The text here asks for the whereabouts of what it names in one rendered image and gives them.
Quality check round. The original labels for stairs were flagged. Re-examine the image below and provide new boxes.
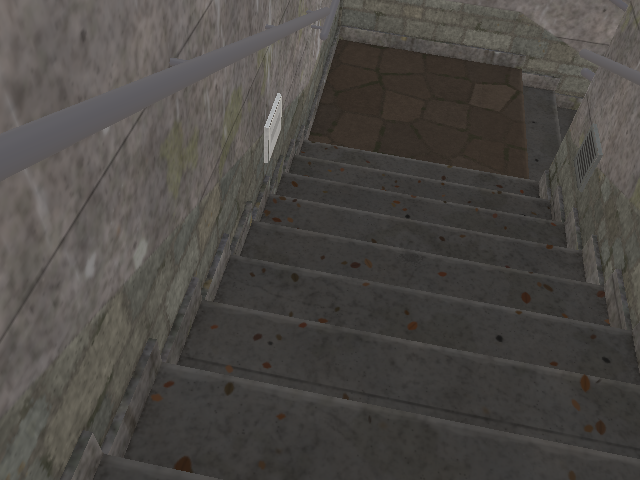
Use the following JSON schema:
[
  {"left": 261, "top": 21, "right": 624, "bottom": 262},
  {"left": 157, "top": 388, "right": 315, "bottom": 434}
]
[
  {"left": 523, "top": 86, "right": 577, "bottom": 183},
  {"left": 93, "top": 140, "right": 640, "bottom": 480}
]

